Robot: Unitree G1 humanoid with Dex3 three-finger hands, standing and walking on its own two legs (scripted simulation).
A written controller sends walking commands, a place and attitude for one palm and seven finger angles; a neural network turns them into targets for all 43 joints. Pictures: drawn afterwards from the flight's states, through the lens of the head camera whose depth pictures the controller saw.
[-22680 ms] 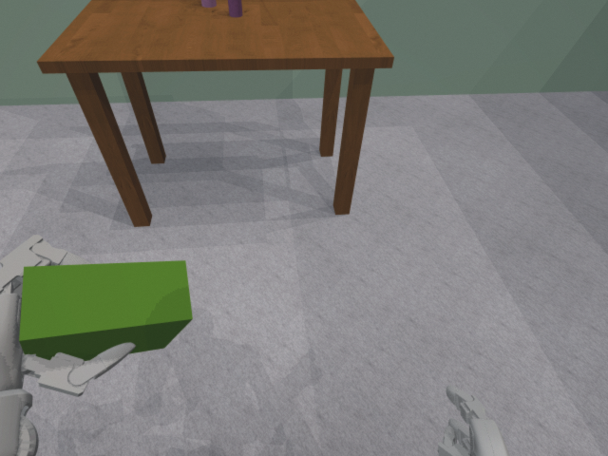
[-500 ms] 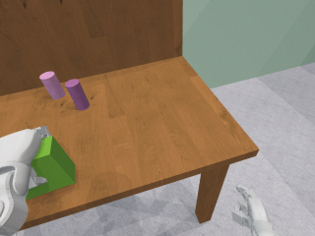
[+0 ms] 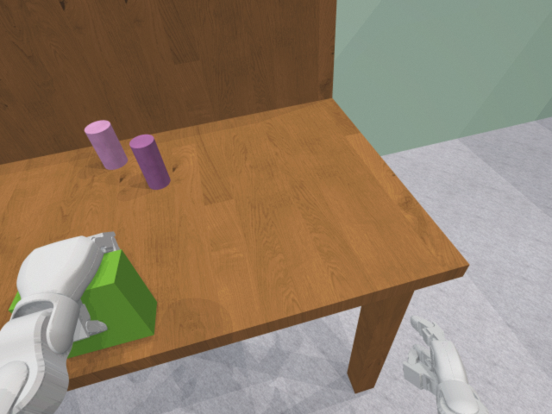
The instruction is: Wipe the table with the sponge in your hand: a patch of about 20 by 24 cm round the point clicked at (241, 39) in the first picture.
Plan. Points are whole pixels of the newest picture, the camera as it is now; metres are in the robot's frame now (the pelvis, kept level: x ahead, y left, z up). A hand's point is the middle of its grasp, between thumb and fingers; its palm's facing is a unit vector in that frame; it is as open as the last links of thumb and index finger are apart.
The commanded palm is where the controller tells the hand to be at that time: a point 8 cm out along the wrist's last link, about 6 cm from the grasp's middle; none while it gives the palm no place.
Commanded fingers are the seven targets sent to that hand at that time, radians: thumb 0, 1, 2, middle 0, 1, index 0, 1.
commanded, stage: move the sponge above the wiping area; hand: left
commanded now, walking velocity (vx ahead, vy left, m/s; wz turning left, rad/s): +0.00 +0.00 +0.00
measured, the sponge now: (100, 314) +0.21 +0.31 +0.04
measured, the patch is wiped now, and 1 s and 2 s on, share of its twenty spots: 0.00 0.00 0.00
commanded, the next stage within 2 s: none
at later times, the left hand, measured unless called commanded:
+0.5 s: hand (105, 299) +0.21 +0.27 +0.10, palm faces -0.04 -0.08 -1.00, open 10.1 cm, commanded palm +0.19 +0.29 +0.18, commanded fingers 0.00 0.10 1.30 -1.20 -1.60 -1.20 -1.60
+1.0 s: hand (107, 294) +0.20 +0.26 +0.11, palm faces +0.05 -0.03 -1.00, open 10.1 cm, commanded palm +0.19 +0.28 +0.19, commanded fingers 0.00 0.10 1.30 -1.20 -1.60 -1.20 -1.60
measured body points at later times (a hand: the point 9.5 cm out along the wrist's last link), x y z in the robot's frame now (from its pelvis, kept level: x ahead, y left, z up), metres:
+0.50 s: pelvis +0.00 -0.01 +0.00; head -0.01 -0.05 +0.45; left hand +0.20 +0.27 +0.15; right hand +0.25 -0.20 -0.07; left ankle +0.02 +0.09 -0.74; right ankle +0.01 -0.11 -0.74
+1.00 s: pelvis +0.00 -0.03 +0.00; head -0.01 -0.06 +0.45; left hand +0.20 +0.26 +0.17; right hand +0.25 -0.22 -0.08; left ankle +0.02 +0.09 -0.74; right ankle +0.01 -0.11 -0.74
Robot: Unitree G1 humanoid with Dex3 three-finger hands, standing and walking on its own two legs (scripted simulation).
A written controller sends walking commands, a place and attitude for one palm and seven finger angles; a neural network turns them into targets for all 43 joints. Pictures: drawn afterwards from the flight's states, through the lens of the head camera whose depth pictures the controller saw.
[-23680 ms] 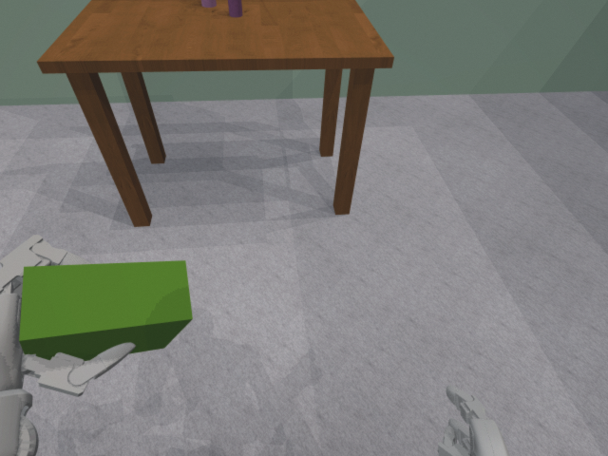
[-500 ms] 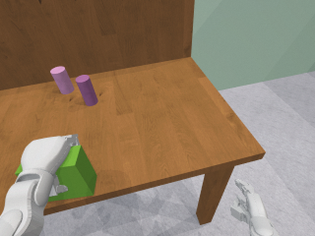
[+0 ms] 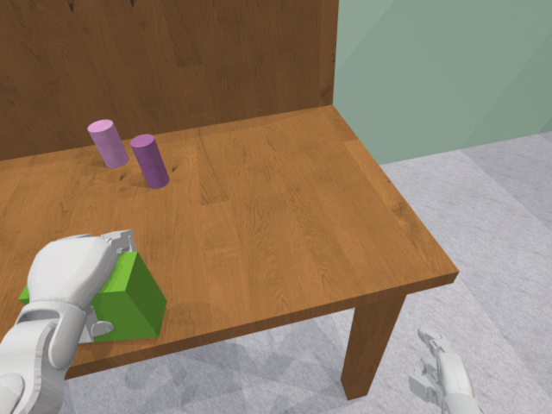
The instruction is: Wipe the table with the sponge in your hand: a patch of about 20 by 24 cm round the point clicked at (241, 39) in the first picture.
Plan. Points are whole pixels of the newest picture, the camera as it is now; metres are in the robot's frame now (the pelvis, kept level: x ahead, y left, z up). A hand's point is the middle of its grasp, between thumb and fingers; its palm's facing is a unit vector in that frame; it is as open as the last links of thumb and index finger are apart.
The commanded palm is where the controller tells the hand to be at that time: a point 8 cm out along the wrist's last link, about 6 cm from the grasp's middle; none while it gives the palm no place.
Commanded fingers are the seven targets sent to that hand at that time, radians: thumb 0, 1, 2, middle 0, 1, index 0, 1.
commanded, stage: move the sponge above the wiping area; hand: left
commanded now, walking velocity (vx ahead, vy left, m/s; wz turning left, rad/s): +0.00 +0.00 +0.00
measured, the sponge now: (109, 307) +0.20 +0.30 +0.06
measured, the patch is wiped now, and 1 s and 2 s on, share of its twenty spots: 0.00 0.00 0.00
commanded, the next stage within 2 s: lower the sponge onto the table in 1.54 s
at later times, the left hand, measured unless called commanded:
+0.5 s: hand (73, 272) +0.21 +0.32 +0.13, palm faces +0.12 +0.00 -0.99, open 10.1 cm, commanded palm +0.18 +0.32 +0.19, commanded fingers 0.00 0.10 1.30 -1.20 -1.60 -1.20 -1.60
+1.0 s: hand (53, 259) +0.21 +0.35 +0.15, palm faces +0.19 -0.03 -0.98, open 10.1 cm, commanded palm +0.17 +0.32 +0.19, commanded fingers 0.00 0.10 1.30 -1.20 -1.60 -1.20 -1.60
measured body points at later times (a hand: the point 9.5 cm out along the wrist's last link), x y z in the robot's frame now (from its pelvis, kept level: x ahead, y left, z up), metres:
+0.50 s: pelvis +0.00 +0.00 +0.00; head -0.02 -0.03 +0.45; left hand +0.20 +0.32 +0.18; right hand +0.25 -0.20 -0.08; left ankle +0.02 +0.11 -0.74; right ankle +0.01 -0.09 -0.74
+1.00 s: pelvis -0.01 +0.02 +0.00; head -0.03 -0.02 +0.45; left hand +0.20 +0.35 +0.20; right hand +0.25 -0.17 -0.08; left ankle +0.02 +0.11 -0.74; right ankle +0.01 -0.09 -0.74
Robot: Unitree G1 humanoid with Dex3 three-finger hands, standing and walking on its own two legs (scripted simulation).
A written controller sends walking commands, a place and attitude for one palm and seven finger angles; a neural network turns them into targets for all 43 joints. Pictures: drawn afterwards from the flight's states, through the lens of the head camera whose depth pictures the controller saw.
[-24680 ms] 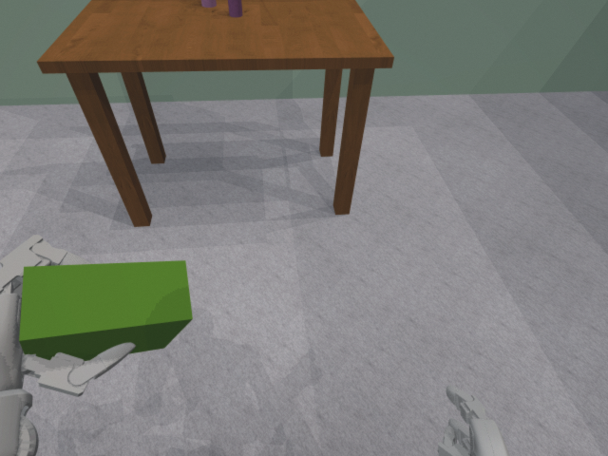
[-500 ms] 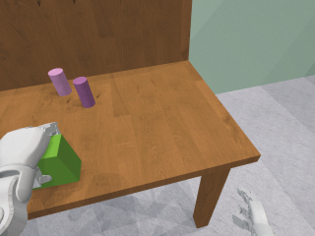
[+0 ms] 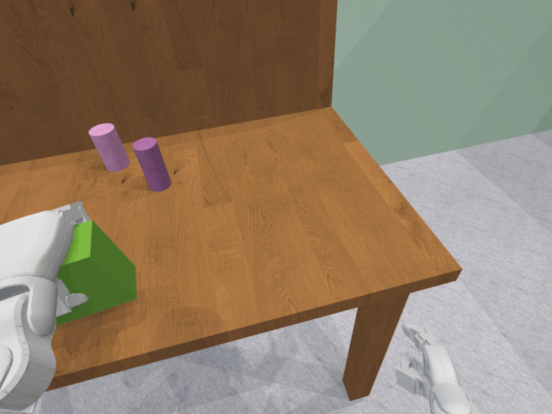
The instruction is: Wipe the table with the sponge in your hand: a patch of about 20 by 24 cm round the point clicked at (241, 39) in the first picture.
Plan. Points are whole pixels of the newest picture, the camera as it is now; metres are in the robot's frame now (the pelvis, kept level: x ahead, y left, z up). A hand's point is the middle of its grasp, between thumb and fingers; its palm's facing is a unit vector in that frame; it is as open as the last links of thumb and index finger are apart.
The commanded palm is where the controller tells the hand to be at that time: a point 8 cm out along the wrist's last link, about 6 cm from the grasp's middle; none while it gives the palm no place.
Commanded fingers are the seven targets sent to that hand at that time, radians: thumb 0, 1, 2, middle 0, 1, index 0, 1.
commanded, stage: move the sponge above the wiping area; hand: left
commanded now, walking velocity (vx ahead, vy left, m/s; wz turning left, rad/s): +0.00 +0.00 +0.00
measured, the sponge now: (78, 283) +0.22 +0.34 +0.09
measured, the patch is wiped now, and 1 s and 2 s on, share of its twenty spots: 0.00 0.00 0.10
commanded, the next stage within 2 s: lower the sponge onto the table in 0.54 s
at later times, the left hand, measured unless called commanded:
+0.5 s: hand (65, 268) +0.21 +0.34 +0.13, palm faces +0.09 -0.06 -0.99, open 10.1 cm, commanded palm +0.18 +0.30 +0.19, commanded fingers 0.00 0.10 1.30 -1.20 -1.60 -1.20 -1.60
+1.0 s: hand (85, 280) +0.22 +0.32 +0.11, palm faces -0.05 -0.10 -0.99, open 10.1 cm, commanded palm +0.19 +0.31 +0.18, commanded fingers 0.00 0.10 1.30 -1.20 -1.60 -1.20 -1.60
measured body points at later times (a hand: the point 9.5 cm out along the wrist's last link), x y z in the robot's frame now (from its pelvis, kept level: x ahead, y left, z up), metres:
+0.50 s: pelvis +0.00 +0.00 +0.00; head -0.01 -0.05 +0.45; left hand +0.21 +0.33 +0.19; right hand +0.26 -0.19 -0.08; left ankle +0.02 +0.10 -0.74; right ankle +0.01 -0.10 -0.74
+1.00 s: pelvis +0.01 -0.01 +0.00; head +0.00 -0.05 +0.45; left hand +0.21 +0.32 +0.16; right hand +0.26 -0.21 -0.08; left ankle +0.02 +0.10 -0.74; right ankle +0.01 -0.10 -0.74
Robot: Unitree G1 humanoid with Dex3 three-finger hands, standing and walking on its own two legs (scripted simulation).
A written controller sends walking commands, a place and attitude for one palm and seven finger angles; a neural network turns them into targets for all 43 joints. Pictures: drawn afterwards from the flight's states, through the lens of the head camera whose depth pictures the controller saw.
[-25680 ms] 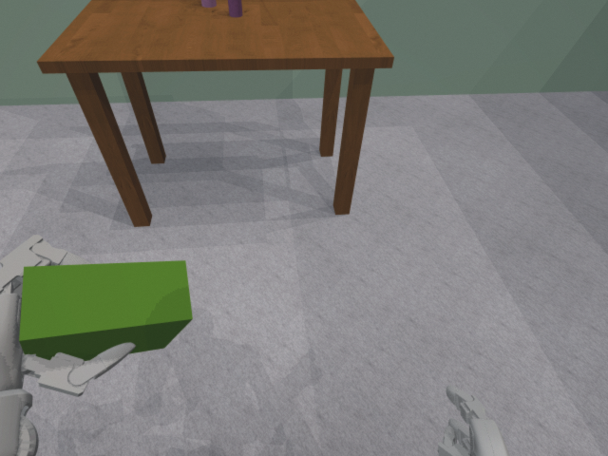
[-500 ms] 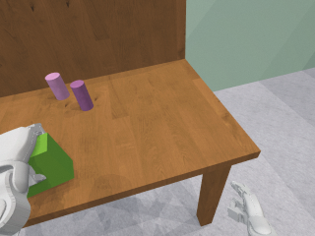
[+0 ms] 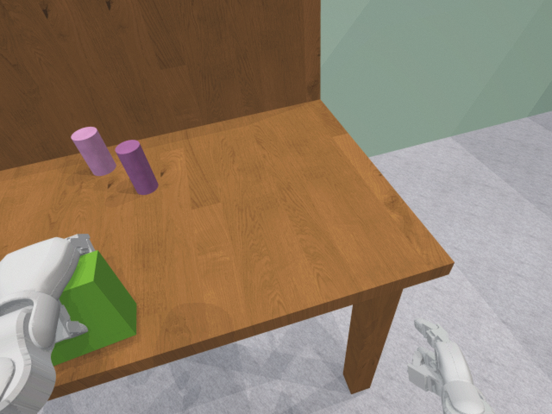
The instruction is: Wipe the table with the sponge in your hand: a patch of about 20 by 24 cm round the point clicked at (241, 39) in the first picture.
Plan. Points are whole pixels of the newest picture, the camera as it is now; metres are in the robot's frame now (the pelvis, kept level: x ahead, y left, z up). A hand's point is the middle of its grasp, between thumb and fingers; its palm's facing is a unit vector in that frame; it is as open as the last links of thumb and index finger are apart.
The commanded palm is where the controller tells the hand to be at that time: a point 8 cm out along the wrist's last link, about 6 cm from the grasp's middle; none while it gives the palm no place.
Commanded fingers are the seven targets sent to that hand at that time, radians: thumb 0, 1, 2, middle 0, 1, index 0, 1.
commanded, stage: lower the sponge onto the table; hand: left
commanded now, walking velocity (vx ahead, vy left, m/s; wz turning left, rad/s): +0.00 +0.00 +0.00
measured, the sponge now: (79, 319) +0.20 +0.33 +0.05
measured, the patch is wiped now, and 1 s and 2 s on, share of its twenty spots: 0.00 0.10 0.25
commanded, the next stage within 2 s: wipe forward along the first lane in 0.88 s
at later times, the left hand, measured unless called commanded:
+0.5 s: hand (81, 308) +0.20 +0.30 +0.09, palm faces -0.03 -0.07 -1.00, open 10.1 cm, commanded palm +0.18 +0.30 +0.16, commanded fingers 0.00 0.10 1.30 -1.20 -1.60 -1.20 -1.60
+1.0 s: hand (77, 307) +0.20 +0.31 +0.09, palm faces +0.00 -0.06 -1.00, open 10.1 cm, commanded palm +0.18 +0.31 +0.14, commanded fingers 0.00 0.10 1.30 -1.20 -1.60 -1.20 -1.60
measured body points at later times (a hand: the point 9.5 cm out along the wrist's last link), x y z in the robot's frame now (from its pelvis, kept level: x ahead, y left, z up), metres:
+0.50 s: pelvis +0.00 +0.01 +0.00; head -0.02 -0.03 +0.45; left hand +0.20 +0.30 +0.14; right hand +0.25 -0.19 -0.08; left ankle +0.01 +0.10 -0.74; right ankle +0.00 -0.10 -0.74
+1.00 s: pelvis +0.00 +0.00 +0.00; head -0.01 -0.03 +0.45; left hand +0.20 +0.31 +0.14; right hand +0.24 -0.21 -0.09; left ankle +0.01 +0.10 -0.74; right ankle +0.00 -0.10 -0.74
